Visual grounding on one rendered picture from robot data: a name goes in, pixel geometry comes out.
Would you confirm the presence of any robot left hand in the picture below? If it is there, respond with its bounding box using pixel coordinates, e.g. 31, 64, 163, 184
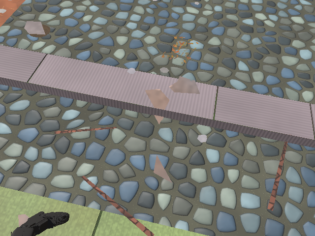
11, 211, 69, 236

